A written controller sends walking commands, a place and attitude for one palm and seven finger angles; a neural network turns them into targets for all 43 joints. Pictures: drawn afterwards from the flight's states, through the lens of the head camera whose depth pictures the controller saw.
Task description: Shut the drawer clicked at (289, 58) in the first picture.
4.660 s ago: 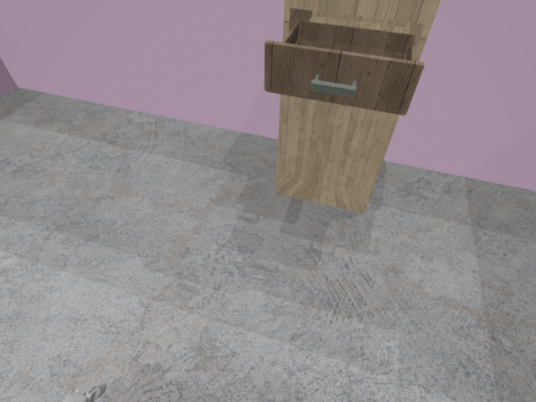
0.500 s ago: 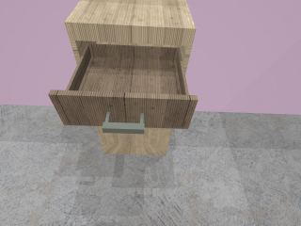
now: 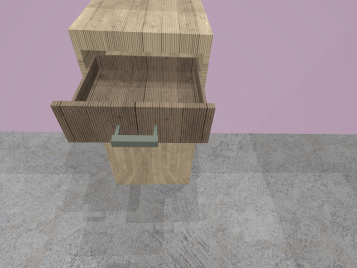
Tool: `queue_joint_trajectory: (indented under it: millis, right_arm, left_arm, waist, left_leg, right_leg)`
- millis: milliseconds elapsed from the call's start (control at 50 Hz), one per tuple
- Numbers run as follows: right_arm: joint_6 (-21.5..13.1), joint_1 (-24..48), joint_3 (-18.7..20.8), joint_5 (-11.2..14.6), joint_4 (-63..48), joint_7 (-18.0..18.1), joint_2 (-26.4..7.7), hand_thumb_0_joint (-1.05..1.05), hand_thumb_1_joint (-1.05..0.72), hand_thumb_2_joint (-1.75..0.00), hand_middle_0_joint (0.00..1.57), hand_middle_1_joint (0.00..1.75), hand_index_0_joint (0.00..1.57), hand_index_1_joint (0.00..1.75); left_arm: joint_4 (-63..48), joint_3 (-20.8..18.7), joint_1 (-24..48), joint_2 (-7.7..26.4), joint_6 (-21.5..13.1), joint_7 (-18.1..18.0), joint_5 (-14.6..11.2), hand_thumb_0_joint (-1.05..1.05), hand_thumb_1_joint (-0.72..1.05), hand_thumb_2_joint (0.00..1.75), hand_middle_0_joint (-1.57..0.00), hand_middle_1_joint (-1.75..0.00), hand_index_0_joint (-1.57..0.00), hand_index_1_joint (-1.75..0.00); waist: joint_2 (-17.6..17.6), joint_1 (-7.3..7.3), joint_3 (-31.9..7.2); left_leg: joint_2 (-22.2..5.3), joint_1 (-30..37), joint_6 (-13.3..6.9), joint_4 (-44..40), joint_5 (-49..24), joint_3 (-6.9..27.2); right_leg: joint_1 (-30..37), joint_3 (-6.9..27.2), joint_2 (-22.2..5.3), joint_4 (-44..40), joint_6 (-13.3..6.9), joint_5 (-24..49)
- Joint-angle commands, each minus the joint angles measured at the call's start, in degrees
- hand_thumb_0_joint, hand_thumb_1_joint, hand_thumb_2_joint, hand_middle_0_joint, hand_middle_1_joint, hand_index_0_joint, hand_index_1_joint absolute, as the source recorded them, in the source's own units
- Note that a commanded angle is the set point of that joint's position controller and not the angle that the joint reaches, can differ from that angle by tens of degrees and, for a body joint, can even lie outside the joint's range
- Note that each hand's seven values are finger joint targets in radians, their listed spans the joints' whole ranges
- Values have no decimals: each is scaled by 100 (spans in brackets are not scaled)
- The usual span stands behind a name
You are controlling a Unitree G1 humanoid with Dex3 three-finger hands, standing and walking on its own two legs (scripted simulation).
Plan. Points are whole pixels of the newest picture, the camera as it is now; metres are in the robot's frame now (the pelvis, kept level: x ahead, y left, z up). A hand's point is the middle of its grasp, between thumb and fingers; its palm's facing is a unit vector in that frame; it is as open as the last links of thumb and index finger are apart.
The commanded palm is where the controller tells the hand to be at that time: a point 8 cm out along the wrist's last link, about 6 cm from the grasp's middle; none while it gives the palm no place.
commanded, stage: come to a stop and stand still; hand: left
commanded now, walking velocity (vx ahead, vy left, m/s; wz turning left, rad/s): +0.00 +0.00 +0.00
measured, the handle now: (136, 135) +0.43 +0.13 +0.05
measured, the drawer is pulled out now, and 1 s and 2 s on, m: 0.29 0.29 0.29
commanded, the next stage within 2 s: look again from close up in 0.02 s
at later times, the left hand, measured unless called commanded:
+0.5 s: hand out of the picture +0.00 +0.19 -0.19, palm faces +0.04 -0.99 -0.15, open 7.4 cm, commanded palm none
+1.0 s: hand out of the picture -0.07 +0.20 -0.18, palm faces +0.06 -0.99 -0.15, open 7.4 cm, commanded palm none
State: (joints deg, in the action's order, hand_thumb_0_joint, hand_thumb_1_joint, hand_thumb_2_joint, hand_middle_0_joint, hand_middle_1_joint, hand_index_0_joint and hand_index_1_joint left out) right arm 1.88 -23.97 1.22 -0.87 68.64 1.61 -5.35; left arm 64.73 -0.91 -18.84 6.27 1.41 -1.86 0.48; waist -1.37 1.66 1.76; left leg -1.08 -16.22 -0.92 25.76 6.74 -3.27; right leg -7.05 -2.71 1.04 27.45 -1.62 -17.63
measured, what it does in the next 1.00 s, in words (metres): stands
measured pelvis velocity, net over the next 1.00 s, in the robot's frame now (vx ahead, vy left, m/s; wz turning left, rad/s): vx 0.00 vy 0.03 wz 0.01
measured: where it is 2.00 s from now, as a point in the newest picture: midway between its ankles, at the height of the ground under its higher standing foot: outside the picture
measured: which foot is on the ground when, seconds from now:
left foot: down 0.00-1.00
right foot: down 0.00-1.00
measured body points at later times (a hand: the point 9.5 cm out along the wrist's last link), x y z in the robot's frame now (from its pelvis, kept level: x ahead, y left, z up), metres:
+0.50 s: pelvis +0.00 +0.03 -0.01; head -0.01 +0.06 +0.44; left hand +0.00 +0.25 -0.18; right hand +0.04 -0.20 -0.14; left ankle +0.08 +0.11 -0.74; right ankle -0.03 -0.10 -0.74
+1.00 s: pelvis +0.00 +0.03 +0.00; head +0.00 +0.06 +0.45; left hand -0.07 +0.26 -0.17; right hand +0.03 -0.20 -0.14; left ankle +0.08 +0.11 -0.74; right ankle -0.03 -0.10 -0.73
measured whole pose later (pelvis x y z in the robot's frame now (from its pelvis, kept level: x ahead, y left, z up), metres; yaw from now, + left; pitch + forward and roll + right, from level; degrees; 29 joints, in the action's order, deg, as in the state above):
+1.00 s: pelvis +0.00 +0.03 +0.00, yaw +1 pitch -1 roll -2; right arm 1.5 -15.1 1.3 -1.1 61.6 0.8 -8.5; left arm 59.8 -1.1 -26.4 10.7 1.6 -0.5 1.6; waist -2.3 -0.7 0.4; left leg 0.7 -18.8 -3.7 27.2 8.7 -3.2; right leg -8.3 -2.8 -0.5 26.8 -2.0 -19.3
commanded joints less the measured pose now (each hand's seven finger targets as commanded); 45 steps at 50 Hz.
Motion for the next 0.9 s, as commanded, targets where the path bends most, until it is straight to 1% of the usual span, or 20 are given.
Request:
queue_joint_trajectory:
  millis: [0, 80, 100, 120, 140, 160, 180, 200, 240, 300, 380, 460, 500, 620, 660, 680, 760, 800, 820, 880]
  right_arm:
    - [-128, -55, 89, -18, -275, 70, -455, 0, -90, -90, 20, 30, 20, 30]
    - [-187, -24, 110, 11, -301, 92, -456, 0, -90, -90, 20, 30, 20, 30]
    - [-312, 843, -22, -12, -758, -18, -643, 0, -90, -90, 20, 30, 20, 30]
    - [-351, 733, -41, 20, -984, -41, -455, 0, -90, -90, 20, 30, 20, 30]
    - [-363, 236, -45, 5, -906, -36, -252, 0, -90, -90, 20, 30, 20, 30]
    - [-381, 90, -57, 0, -828, -40, -345, 0, -90, -90, 20, 30, 20, 30]
    - [-386, 16, -48, 25, -834, -30, -484, 0, -90, -90, 20, 30, 20, 30]
    - [-368, 84, -40, 42, -859, -21, -547, 0, -90, -90, 20, 30, 20, 30]
    - [-333, 285, -45, 22, -919, -19, -565, 0, -90, -90, 20, 30, 20, 30]
    - [-267, 415, -34, 24, -979, -55, -687, 0, -90, -90, 20, 30, 20, 30]
    - [-266, 511, -18, 17, -1088, -71, -837, 0, -90, -90, 20, 30, 20, 30]
    - [-297, 671, -15, 12, -1173, -65, -979, 0, -90, -90, 20, 30, 20, 30]
    - [-308, 736, -1, 13, -1200, -72, -1050, 0, -90, -90, 20, 30, 20, 30]
    - [-349, 833, 16, 63, -1202, -74, -1115, 0, -90, -90, 20, 30, 20, 30]
    - [-318, 897, 35, 45, -1193, -79, -1206, 0, -90, -90, 20, 30, 20, 30]
    - [-294, 871, 9, 35, -1130, -89, -1093, 0, -90, -90, 20, 30, 20, 30]
    - [-188, 845, 123, -2, -1080, -61, -1338, 0, -90, -90, 20, 30, 20, 30]
    - [-159, 909, 180, -19, -1101, -45, -1426, 0, -90, -90, 20, 30, 20, 30]
    - [-186, 877, 178, -13, -1094, -22, -1373, 0, -90, -90, 20, 30, 20, 30]
    - [-160, 917, 230, -45, -1077, -7, -1386, 0, -90, -90, 20, 30, 20, 30]
  left_arm:
    - [-62, -76, -658, 397, -81, -66, 11, 0, 90, 90, -20, -30, -20, -30]
    - [-10, -47, -859, 261, -116, -80, 10, 0, 90, 90, -20, -30, -20, -30]
    - [-39, 75, -950, 493, -378, -217, 157, 0, 90, 90, -20, -30, -20, -30]
    - [-206, 5, -772, 794, -438, -232, 123, 0, 90, 90, -20, -30, -20, -30]
    - [-357, 23, -611, 740, -474, -194, 60, 0, 90, 90, -20, -30, -20, -30]
    - [-362, 54, -570, 623, -511, -203, 33, 0, 90, 90, -20, -30, -20, -30]
    - [-414, 57, -540, 562, -501, -216, 8, 0, 90, 90, -20, -30, -20, -30]
    - [-462, 55, -538, 534, -456, -212, -2, 0, 90, 90, -20, -30, -20, -30]
    - [-514, 67, -535, 506, -372, -192, 27, 0, 90, 90, -20, -30, -20, -30]
    - [-532, 86, -624, 573, -322, -145, 73, 0, 90, 90, -20, -30, -20, -30]
    - [-631, 80, -698, 661, -293, -128, 78, 0, 90, 90, -20, -30, -20, -30]
    - [-728, 72, -743, 736, -260, -115, 76, 0, 90, 90, -20, -30, -20, -30]
    - [-750, 64, -745, 787, -262, -102, 72, 0, 90, 90, -20, -30, -20, -30]
    - [-828, 36, -760, 869, -261, -64, 88, 0, 90, 90, -20, -30, -20, -30]
    - [-800, 66, -726, 893, -243, -68, 88, 0, 90, 90, -20, -30, -20, -30]
    - [-738, 91, -798, 764, -229, -65, 84, 0, 90, 90, -20, -30, -20, -30]
    - [-679, 59, -1029, 748, -117, -17, 140, 0, 90, 90, -20, -30, -20, -30]
    - [-637, 38, -1228, 722, -71, 24, 157, 0, 90, 90, -20, -30, -20, -30]
    - [-659, 7, -1278, 699, -60, 57, 152, 0, 90, 90, -20, -30, -20, -30]
    - [-590, -14, -1437, 638, -40, 95, 122, 0, 90, 90, -20, -30, -20, -30]
  waist:
    - [574, -196, 752]
    - [432, -223, 410]
    - [296, -468, 852]
    - [-118, -117, 470]
    - [-186, 28, -50]
    - [-540, 51, -472]
    - [-584, 80, -699]
    - [-403, 53, -632]
    - [118, 7, 86]
    - [128, -40, 804]
    - [-14, -98, 798]
    - [407, -163, 482]
    - [457, -187, 237]
    - [289, -234, 159]
    - [319, -216, 279]
    - [311, -198, 248]
    - [549, -198, 302]
    - [593, -254, 294]
    - [425, -273, 209]
    - [558, -279, 167]
  left_leg:
    - [-422, -97, -25, -1097, 1792, 976]
    - [-504, 121, -72, -1142, 1499, 1041]
    - [-294, -367, 97, 497, 364, 500]
    - [-230, -117, 192, 646, 352, 450]
    - [-208, 212, 84, 447, 493, 401]
    - [-206, 321, 22, 485, -40, 482]
    - [-283, 445, -35, 459, -332, 536]
    - [-322, 496, -65, 420, -298, 548]
    - [-335, 270, -82, 288, 61, 617]
    - [-322, -204, -118, -120, 972, 835]
    - [-353, -268, -163, -369, 1164, 940]
    - [-432, -181, -199, -618, 1332, 1092]
    - [-478, -72, -211, -709, 1301, 1142]
    - [-524, 34, -228, -943, 1321, 1178]
    - [-535, -64, -212, -1012, 1603, 1227]
    - [-548, -68, -189, -1100, 1857, 1263]
    - [-857, -239, -314, -1595, 3256, 1682]
    - [-966, -358, -403, -1663, 3355, 1727]
    - [-947, -229, -402, -1691, 3056, 1702]
    - [-938, -322, -383, -1517, 3080, 1500]
  right_leg:
    - [-1028, 595, -473, -811, -118, -916]
    - [-804, 521, -459, -713, -96, -346]
    - [-919, 806, -730, -1105, -162, 1027]
    - [-685, 1307, -1241, -1044, -242, 2867]
    - [-435, 1026, -1303, -742, -310, 2744]
    - [-155, 783, -1034, -510, -303, 2907]
    - [-54, 676, -893, -395, -275, 2559]
    - [-197, 664, -808, -392, -249, 1846]
    - [-737, 651, -707, -510, -254, 677]
    - [-1226, 632, -553, -620, -235, -440]
    - [-1126, 580, -523, -561, -187, -491]
    - [-806, 501, -500, -446, -141, -200]
    - [-638, 461, -491, -421, -114, -50]
    - [-499, 358, -514, -521, -50, 110]
    - [-572, 384, -534, -531, -38, -2]
    - [-540, 334, -501, -533, -7, -117]
    - [-698, -57, -205, 23, -18, -813]
    - [-668, -161, -149, 179, -68, -763]
    - [-641, -186, -106, 130, -110, -663]
    - [-515, -191, -89, -67, -152, -643]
